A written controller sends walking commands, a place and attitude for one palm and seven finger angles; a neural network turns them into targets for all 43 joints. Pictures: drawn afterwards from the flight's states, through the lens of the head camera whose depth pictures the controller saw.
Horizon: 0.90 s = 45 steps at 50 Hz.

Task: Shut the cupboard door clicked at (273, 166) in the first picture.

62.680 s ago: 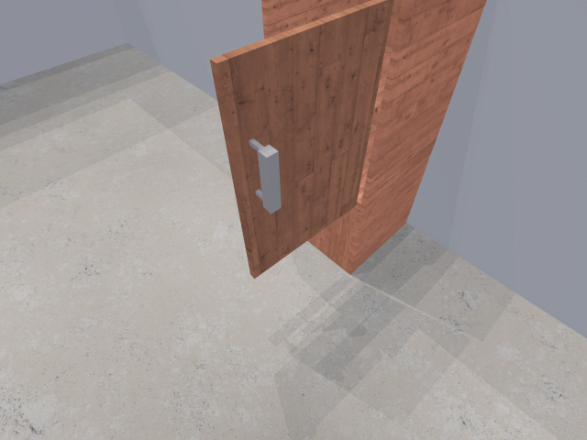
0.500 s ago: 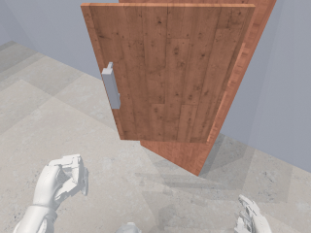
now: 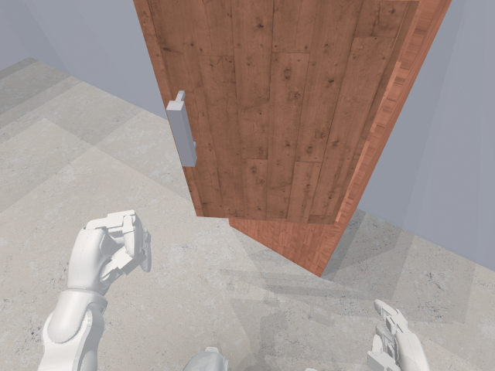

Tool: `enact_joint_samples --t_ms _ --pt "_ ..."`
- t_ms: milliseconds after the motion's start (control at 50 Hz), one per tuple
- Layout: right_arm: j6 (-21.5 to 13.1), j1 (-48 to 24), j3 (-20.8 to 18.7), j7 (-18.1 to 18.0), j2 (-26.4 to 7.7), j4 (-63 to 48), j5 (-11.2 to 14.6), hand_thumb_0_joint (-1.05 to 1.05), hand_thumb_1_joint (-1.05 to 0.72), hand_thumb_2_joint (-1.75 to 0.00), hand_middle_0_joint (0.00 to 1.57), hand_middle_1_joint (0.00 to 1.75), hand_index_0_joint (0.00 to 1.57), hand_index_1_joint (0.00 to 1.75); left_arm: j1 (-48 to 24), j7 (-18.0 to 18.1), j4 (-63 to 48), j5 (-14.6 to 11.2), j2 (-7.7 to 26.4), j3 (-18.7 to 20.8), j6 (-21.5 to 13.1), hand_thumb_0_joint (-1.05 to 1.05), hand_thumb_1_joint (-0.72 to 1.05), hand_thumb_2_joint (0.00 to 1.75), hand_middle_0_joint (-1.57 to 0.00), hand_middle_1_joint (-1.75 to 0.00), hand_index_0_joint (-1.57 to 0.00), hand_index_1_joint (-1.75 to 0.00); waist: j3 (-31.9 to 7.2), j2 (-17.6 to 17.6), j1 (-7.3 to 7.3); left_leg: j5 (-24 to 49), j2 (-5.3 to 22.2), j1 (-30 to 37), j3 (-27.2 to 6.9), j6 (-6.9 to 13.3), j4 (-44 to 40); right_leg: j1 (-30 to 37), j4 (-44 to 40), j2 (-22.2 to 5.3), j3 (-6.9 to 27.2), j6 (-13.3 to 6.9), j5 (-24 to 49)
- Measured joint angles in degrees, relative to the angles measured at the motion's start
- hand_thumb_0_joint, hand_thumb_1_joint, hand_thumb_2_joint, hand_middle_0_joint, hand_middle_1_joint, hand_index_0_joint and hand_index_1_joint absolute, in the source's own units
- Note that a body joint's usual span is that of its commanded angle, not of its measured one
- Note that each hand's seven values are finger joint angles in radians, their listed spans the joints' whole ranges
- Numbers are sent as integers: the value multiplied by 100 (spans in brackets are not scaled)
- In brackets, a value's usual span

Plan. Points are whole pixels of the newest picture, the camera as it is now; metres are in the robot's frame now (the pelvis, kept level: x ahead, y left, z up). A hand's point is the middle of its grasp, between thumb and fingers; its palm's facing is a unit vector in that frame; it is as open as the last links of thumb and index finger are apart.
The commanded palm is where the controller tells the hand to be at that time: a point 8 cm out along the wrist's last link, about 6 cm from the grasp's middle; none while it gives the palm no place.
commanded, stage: bring the fist close to the handle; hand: left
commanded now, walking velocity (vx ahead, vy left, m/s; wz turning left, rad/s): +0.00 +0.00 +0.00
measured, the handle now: (185, 129) +0.53 +0.17 +0.08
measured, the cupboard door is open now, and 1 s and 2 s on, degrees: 29 29 20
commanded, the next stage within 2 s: push the door shut along its arc in 1.18 s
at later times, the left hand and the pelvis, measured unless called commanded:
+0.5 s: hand (180, 200) +0.36 +0.14 +0.08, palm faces -0.04 -1.00 -0.01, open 3.1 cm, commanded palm +0.35 +0.20 +0.08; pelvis +0.00 +0.01 +0.01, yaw -2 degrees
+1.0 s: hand (200, 165) +0.43 +0.12 +0.09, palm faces -0.01 -1.00 -0.02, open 3.1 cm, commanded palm +0.40 +0.18 +0.08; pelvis +0.00 +0.00 +0.00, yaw -3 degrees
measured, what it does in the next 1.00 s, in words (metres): stands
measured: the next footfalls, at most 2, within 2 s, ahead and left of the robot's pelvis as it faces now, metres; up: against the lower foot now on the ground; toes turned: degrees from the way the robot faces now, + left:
none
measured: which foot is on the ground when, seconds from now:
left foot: down 0.00-1.00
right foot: down 0.00-1.00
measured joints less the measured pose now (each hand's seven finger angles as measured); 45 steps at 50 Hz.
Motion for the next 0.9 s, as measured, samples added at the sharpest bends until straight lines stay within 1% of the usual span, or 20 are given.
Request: enact_joint_samples --t_ms 80,120,160,240,280,340,420,480,560,620,660,740,800,900 --pt "95 33 16 15 9 17 13 1 -90 -89 20 30 20 30 -345 -26 277 125 -20 -188 344 2 90 90 -130 -150 -130 -150 -22 11 -66 34 -9 48 54 22 -93 20 -75 -12 51 25 44" --pt "156 61 20 20 21 9 11 1 -90 -89 20 30 20 30 -468 43 429 183 -22 -225 488 2 90 90 -130 -150 -130 -150 -23 -2 -107 61 -11 110 102 33 -176 51 -134 -15 97 36 76" --pt "199 88 19 22 30 16 -1 1 -90 -89 20 30 20 30 -618 183 581 224 -33 -208 541 2 90 90 -130 -150 -130 -150 -12 -22 -140 86 -11 161 139 40 -245 77 -182 -17 131 42 103" --pt "247 119 -6 58 38 109 -29 1 -90 -89 20 30 20 30 -1028 478 897 276 -74 -70 381 2 90 90 -130 -150 -130 -150 -2 -73 -168 113 -6 178 173 40 -299 70 -214 -14 165 43 131" --pt "270 133 -23 87 27 165 -35 1 -90 -89 20 30 20 30 -1221 553 1031 315 -82 -44 262 2 90 90 -130 -150 -130 -150 -12 -83 -174 114 -4 160 176 41 -297 52 -214 -12 168 43 134" --pt "324 146 -43 115 -6 234 -27 1 -90 -89 20 30 20 30 -1511 548 1314 391 -74 -100 189 2 90 90 -130 -150 -130 -150 -25 -68 -181 116 -3 131 174 47 -294 28 -222 -10 168 49 143" --pt "418 130 -50 114 -34 299 -9 1 -90 -89 20 30 20 30 -1959 521 1869 454 -71 -183 303 2 90 90 -130 -150 -130 -150 3 -70 -223 149 -7 103 188 57 -332 -11 -249 -14 181 57 175" --pt "469 118 -60 104 -30 331 -18 1 -90 -89 20 30 20 30 -2267 612 2208 477 -96 -124 333 2 90 90 -130 -150 -130 -150 28 -88 -270 174 1 75 209 57 -363 -55 -268 -6 203 56 204" --pt "503 143 -88 123 -6 398 -46 1 -90 -89 20 30 20 30 -2662 807 2529 543 -107 -4 127 2 90 90 -130 -150 -130 -150 5 -122 -305 176 15 11 230 51 -358 -137 -250 7 226 51 209" --pt "537 171 -105 160 -1 473 -59 1 -90 -89 20 30 20 30 -3023 880 2856 619 -72 18 -30 2 90 90 -130 -150 -130 -150 -39 -118 -327 158 21 -64 221 47 -315 -206 -215 13 219 48 194" --pt "579 195 -113 186 -4 509 -58 1 -90 -89 20 30 20 30 -3277 868 3140 662 -44 18 -44 2 90 90 -130 -150 -130 -150 -62 -106 -344 151 23 -108 215 47 -295 -246 -200 15 214 47 188" --pt "704 254 -122 214 -2 531 -53 1 -90 -89 20 30 20 30 -3669 823 3702 680 -10 94 65 2 90 90 -130 -150 -130 -150 -87 -99 -401 165 33 -152 233 48 -322 -305 -218 25 233 46 206" --pt "740 328 -147 225 -7 539 -60 1 -90 -89 20 30 20 30 -3907 889 4032 695 -39 138 43 2 90 90 -130 -150 -130 -150 -87 -84 -433 176 40 -199 236 47 -330 -353 -229 32 237 45 223" --pt "801 417 -194 281 1 591 -118 1 -90 -89 20 30 20 30 -4143 1025 4247 801 -79 308 -266 2 90 90 -130 -150 -129 -150 -113 -103 -482 154 64 -311 279 42 -274 -500 -150 52 285 39 208"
